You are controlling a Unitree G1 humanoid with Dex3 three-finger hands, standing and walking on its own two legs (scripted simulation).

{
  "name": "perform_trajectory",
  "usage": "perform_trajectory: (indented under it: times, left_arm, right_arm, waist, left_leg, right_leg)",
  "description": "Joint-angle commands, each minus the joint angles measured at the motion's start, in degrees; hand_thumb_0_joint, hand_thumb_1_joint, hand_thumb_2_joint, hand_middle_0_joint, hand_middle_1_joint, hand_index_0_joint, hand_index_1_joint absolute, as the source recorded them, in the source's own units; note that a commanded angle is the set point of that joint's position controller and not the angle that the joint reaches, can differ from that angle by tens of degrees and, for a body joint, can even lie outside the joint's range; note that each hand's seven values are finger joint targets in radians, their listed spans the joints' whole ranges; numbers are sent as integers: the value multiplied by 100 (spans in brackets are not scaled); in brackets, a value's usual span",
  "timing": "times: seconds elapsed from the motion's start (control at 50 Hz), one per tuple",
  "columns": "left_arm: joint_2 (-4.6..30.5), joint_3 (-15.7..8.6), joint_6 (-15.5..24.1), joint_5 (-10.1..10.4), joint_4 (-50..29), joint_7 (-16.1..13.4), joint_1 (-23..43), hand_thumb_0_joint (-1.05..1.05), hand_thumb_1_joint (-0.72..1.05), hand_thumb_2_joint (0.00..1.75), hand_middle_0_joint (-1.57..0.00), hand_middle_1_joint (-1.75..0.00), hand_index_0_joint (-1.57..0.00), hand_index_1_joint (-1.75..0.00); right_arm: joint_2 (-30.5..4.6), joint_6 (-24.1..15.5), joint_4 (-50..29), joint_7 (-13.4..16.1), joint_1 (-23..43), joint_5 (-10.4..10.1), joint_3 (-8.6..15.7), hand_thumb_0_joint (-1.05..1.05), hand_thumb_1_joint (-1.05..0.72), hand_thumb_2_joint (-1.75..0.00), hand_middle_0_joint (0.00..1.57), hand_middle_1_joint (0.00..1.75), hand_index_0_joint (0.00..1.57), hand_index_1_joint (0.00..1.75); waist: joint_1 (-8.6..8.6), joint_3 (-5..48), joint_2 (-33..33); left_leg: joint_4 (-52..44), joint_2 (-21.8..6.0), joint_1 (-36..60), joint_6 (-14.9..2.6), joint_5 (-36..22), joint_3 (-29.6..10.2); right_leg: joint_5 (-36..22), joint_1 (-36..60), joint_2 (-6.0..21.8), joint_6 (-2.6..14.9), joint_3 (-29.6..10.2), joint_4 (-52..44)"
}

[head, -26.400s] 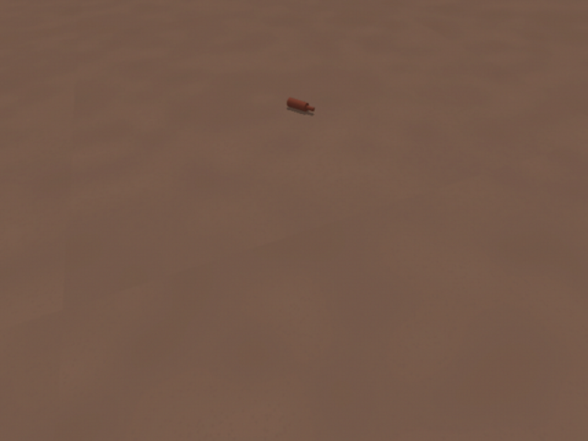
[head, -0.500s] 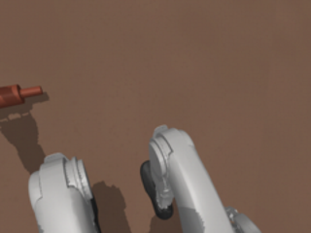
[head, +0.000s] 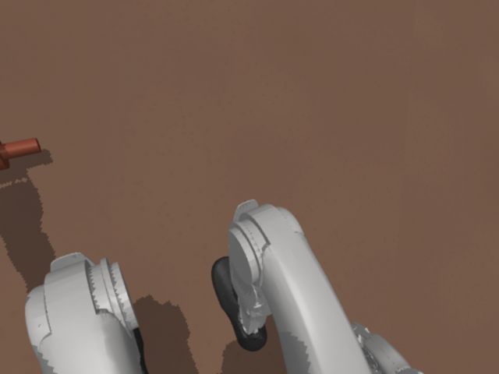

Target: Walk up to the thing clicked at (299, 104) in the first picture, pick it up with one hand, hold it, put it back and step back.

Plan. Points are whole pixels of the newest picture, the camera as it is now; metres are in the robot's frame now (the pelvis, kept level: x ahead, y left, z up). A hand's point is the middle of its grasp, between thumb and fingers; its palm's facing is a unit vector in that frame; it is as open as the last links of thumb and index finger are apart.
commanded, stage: rest palm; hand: left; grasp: from above
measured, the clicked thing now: out of the picture +0.50 +0.32 -0.29
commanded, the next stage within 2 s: close in 1.42 s
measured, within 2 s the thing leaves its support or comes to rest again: neither
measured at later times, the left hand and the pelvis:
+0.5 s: hand out of the picture +0.48 +0.33 -0.24, palm faces -0.46 -0.13 -0.88, open 14.2 cm; pelvis +0.01 +0.00 -0.01, yaw -2 degrees
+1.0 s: hand out of the picture +0.47 +0.33 -0.26, palm faces -0.45 -0.12 -0.89, open 14.1 cm; pelvis +0.01 +0.01 -0.01, yaw -3 degrees
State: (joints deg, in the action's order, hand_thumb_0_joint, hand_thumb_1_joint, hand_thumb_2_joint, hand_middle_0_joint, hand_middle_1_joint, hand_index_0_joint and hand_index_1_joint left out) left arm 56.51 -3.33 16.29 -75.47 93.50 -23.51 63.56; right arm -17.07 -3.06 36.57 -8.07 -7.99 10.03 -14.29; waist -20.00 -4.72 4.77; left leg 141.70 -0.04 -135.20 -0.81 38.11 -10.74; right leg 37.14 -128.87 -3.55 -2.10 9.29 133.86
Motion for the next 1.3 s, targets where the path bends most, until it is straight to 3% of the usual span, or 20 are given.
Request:
perform_trajectory:
  times: [0.0,0.08,0.12,0.22,0.4,0.56,0.58,0.62,0.7,0.76,0.9,0.96,1.0,1.04,1.06,1.08,1.16,1.2,1.22,1.28]
  left_arm:
    - [1526,-144,45,70,-700,-403,1743,0,-55,104,-7,-100,-6,-101]
    - [1609,-184,25,47,-467,-565,1649,0,-54,103,-7,-100,-5,-101]
    - [1840,-254,47,36,-613,-657,1699,0,-54,102,-7,-100,-6,-101]
    - [1805,-265,-67,96,-472,-807,1504,0,-54,99,-6,-99,-6,-99]
    - [1846,-264,-185,234,-582,-770,1327,0,-54,99,-6,-99,-6,-99]
    - [1831,-259,-52,282,-364,-721,1292,0,-55,100,-6,-99,-5,-100]
    - [1995,-370,-22,247,-302,-755,1195,0,-54,100,-7,-100,-6,-100]
    - [1679,-148,24,246,-266,-723,1298,0,-54,100,-6,-101,-6,-101]
    - [1903,-241,135,143,-349,-834,1358,0,-53,99,-6,-101,-6,-101]
    - [1715,-29,168,62,-359,-903,1421,0,-54,99,-6,-101,-5,-102]
    - [1841,-124,48,-20,-119,-1166,1357,0,-52,97,-6,-102,-6,-102]
    - [1890,-192,-45,20,-7,-1219,1287,0,-53,97,-6,-102,-6,-101]
    - [1742,-56,-100,38,6,-1194,1343,0,-53,98,-6,-101,-6,-101]
    - [1974,-224,-171,37,-156,-1210,1446,0,-53,97,-6,-102,-6,-102]
    - [1781,-31,-186,85,-183,-1176,1474,0,-53,98,-6,-103,-6,-103]
    - [2010,-212,-202,160,-77,-1218,1384,0,-53,100,-7,-103,-6,-104]
    - [1916,-149,-251,226,-24,-1116,1253,0,-53,102,-7,-104,-6,-105]
    - [2125,-310,-247,236,-80,-1106,1287,0,-52,102,-7,-105,-7,-106]
    - [1897,-138,-241,285,-183,-1056,1319,0,-53,102,-7,-105,-7,-106]
    - [1901,-119,-225,313,-115,-994,1192,0,-52,100,-7,-106,-7,-106]
  right_arm:
    - [-1718,-113,62,133,-1162,47,437,0,-89,-90,20,30,20,30]
    - [-1799,-226,57,129,-1147,95,362,0,-89,-90,20,30,20,30]
    - [-1811,-260,76,124,-1122,99,312,0,-90,-90,20,30,20,30]
    - [-1852,-364,82,53,-1111,155,222,0,-89,-90,20,30,20,30]
    - [-1934,-478,33,-65,-985,166,218,0,-90,-90,20,30,20,30]
    - [-2030,-491,-84,-94,-837,192,185,0,-90,-90,20,30,20,30]
    - [-2054,-469,-42,-84,-882,201,189,0,-90,-90,20,30,20,30]
    - [-2016,-502,-77,-109,-815,216,153,0,-90,-90,20,30,20,30]
    - [-2034,-490,-30,-105,-831,260,107,0,-90,-90,20,30,20,30]
    - [-2084,-516,-65,-123,-717,274,132,0,-90,-90,20,30,20,30]
    - [-2111,-621,-56,-172,-725,331,88,0,-90,-90,20,30,20,30]
    - [-2193,-683,-65,-213,-736,304,93,0,-90,-90,20,30,20,30]
    - [-2177,-721,-124,-231,-671,309,76,0,-90,-90,20,30,20,30]
    - [-2233,-748,-140,-240,-748,296,77,0,-90,-90,20,30,20,30]
    - [-2154,-755,-126,-249,-741,301,27,0,-90,-90,20,30,20,30]
    - [-2200,-754,-178,-228,-663,306,28,0,-90,-90,20,30,20,30]
    - [-2212,-796,-174,-246,-686,287,41,0,-90,-90,20,30,20,30]
    - [-2242,-786,-139,-226,-768,268,35,0,-90,-90,20,30,20,30]
    - [-2185,-782,-209,-233,-711,286,12,0,-90,-90,20,30,20,30]
    - [-2177,-771,-168,-236,-730,278,-8,0,-90,-90,20,30,20,30]
  waist:
    - [-141,3789,-2641]
    - [-266,3610,-2589]
    - [-194,3809,-2736]
    - [-242,3691,-2777]
    - [-182,3704,-3027]
    - [-333,3483,-2748]
    - [-338,3386,-2617]
    - [-431,3264,-2662]
    - [-424,3319,-2867]
    - [-443,3197,-2888]
    - [-448,3175,-2931]
    - [-460,3087,-3006]
    - [-495,2972,-2901]
    - [-453,3136,-3023]
    - [-477,3097,-3043]
    - [-438,3205,-2900]
    - [-465,3120,-2874]
    - [-425,3191,-2840]
    - [-437,3189,-2836]
    - [-445,3159,-2748]
  left_leg:
    - [-1408,-118,3029,-65,-725,370]
    - [-1291,-143,2967,-63,-803,308]
    - [-1241,-166,3010,-67,-954,340]
    - [-1142,-188,3004,-53,-1220,326]
    - [-1170,-225,3095,-1,-1358,229]
    - [-1097,-260,3029,-21,-1217,122]
    - [-1072,-259,2834,-41,-1136,152]
    - [-1078,-254,2884,-23,-1081,134]
    - [-1142,-279,3142,34,-1180,45]
    - [-1109,-292,3167,35,-1147,22]
    - [-1118,-300,3125,49,-1194,25]
    - [-1193,-325,3221,87,-1236,-55]
    - [-1174,-331,3096,74,-1110,-62]
    - [-1200,-321,3198,80,-1181,-56]
    - [-1154,-324,3124,60,-1174,6]
    - [-1149,-319,3029,35,-1054,19]
    - [-1105,-333,2900,29,-984,32]
    - [-1097,-323,2895,24,-1017,-4]
    - [-1074,-319,2894,9,-1040,65]
    - [-1047,-329,2877,8,-1116,46]
  right_leg:
    - [-989,1884,-181,390,334,-1217]
    - [-1083,1778,-188,378,422,-1110]
    - [-1256,2026,-212,370,380,-1107]
    - [-1502,2098,-242,359,426,-1033]
    - [-1585,2193,-279,385,518,-965]
    - [-1501,2226,-283,350,569,-1013]
    - [-1469,2312,-295,335,558,-1038]
    - [-1400,2150,-287,347,578,-1005]
    - [-1430,2105,-282,347,668,-963]
    - [-1409,1931,-294,347,675,-920]
    - [-1517,2034,-299,336,686,-907]
    - [-1510,1876,-284,339,714,-831]
    - [-1448,1826,-304,339,717,-841]
    - [-1487,1907,-277,333,697,-841]
    - [-1515,1997,-313,347,662,-888]
    - [-1454,2138,-331,332,672,-964]
    - [-1398,2161,-340,333,648,-964]
    - [-1404,2163,-305,329,670,-953]
    - [-1452,2269,-336,329,628,-1009]
    - [-1517,2312,-352,327,643,-1007]
